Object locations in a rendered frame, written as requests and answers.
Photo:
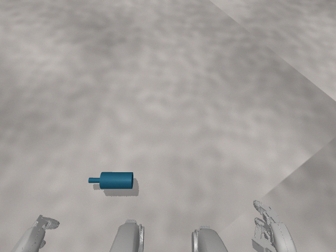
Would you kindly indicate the bottle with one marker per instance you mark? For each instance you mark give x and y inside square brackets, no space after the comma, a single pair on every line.
[114,180]

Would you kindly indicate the left robot hand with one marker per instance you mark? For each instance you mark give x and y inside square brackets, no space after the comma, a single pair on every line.
[32,239]

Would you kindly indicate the right robot hand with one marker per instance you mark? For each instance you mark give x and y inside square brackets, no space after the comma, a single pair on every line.
[276,235]

